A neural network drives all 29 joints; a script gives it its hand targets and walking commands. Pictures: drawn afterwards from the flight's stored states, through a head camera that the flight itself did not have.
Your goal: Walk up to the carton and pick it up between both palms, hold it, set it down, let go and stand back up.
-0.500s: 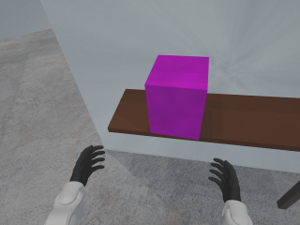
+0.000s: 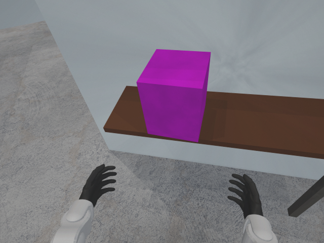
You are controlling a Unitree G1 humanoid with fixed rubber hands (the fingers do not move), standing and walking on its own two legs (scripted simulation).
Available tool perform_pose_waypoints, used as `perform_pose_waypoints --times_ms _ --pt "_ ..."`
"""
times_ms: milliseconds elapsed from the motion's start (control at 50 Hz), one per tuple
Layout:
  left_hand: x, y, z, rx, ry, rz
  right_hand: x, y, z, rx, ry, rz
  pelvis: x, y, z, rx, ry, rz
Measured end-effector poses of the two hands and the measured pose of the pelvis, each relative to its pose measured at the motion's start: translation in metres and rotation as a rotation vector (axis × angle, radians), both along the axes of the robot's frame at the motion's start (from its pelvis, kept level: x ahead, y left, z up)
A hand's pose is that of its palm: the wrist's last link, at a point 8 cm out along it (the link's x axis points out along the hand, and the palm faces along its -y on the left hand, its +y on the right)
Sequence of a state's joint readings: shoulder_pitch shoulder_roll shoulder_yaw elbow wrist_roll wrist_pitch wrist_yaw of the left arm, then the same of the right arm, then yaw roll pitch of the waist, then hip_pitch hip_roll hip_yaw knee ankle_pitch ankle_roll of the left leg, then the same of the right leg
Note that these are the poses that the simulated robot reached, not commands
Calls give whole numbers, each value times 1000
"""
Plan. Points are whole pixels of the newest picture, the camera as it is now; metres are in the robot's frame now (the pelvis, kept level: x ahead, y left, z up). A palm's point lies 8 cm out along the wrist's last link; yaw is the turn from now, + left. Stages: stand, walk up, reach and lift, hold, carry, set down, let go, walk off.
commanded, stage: set down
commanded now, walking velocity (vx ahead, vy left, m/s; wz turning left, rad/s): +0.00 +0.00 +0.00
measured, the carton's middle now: (177, 95) +0.59 -0.02 +0.01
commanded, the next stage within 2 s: let go in 1.62 s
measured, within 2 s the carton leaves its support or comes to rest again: neither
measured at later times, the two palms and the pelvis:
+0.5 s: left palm (84, 195) +0.23 +0.23 -0.01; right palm (258, 210) +0.18 -0.19 +0.02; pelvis +0.00 +0.01 +0.02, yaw +0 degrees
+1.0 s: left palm (55, 239) +0.14 +0.29 -0.05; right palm (229, 211) +0.19 -0.13 -0.03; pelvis -0.02 +0.06 +0.00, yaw +7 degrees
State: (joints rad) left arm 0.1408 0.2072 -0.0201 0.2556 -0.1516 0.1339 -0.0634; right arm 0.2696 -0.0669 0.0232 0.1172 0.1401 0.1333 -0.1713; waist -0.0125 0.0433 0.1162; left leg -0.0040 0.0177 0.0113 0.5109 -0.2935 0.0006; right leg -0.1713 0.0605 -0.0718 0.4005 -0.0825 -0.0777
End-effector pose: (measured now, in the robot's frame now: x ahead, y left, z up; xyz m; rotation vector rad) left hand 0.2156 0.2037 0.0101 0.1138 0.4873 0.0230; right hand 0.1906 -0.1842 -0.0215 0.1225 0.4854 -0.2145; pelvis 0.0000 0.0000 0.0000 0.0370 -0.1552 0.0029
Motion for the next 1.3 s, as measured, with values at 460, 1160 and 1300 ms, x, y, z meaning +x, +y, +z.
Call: perform_pose_waypoints --times_ms 460,1160,1300 --pt "5 24 -18 -48 102 -31 -13 -3 26 -131 65 2 -3 3 16 68 -2 10" --pt "-86 71 -72 16 311 158 -9 39 -39 -148 183 260 -20 52 2 -53 37 121" --pt "-99 93 -70 70 296 161 -31 38 -40 -167 175 247 -21 57 2 -53 39 131"
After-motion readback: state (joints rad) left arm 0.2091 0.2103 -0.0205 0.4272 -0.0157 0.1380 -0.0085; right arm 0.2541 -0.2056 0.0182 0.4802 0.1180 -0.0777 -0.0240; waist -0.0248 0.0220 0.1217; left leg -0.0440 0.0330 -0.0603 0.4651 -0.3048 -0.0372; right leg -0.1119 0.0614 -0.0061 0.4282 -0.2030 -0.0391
